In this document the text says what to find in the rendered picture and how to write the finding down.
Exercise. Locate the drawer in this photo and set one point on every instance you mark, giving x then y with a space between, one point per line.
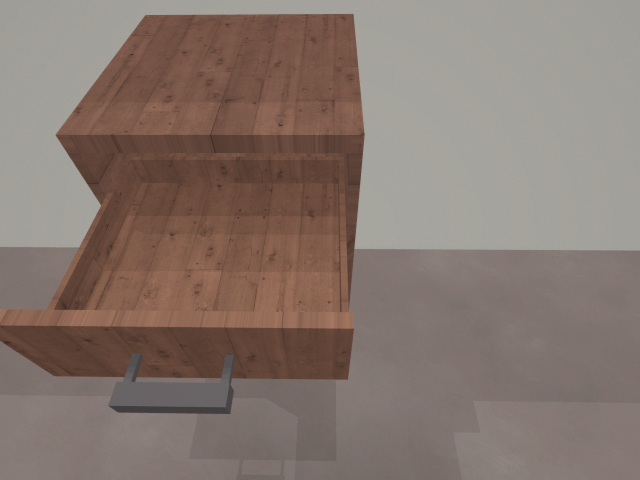
190 259

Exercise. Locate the handle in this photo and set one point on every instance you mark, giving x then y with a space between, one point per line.
172 397

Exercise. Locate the cabinet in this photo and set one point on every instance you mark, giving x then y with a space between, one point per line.
256 85

